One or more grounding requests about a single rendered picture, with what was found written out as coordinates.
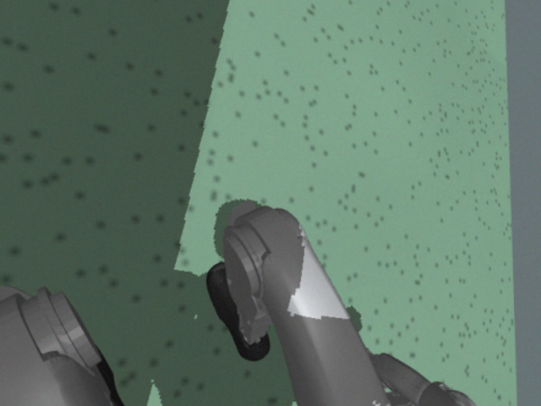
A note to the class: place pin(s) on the right robot foot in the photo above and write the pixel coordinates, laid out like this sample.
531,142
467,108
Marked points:
216,282

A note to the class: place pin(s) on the right robot arm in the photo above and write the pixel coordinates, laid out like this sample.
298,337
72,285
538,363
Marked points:
439,394

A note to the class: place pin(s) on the right robot hand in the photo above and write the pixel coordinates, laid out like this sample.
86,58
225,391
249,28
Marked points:
406,384

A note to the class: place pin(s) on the left robot foot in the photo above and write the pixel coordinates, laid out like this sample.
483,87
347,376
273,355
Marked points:
108,377

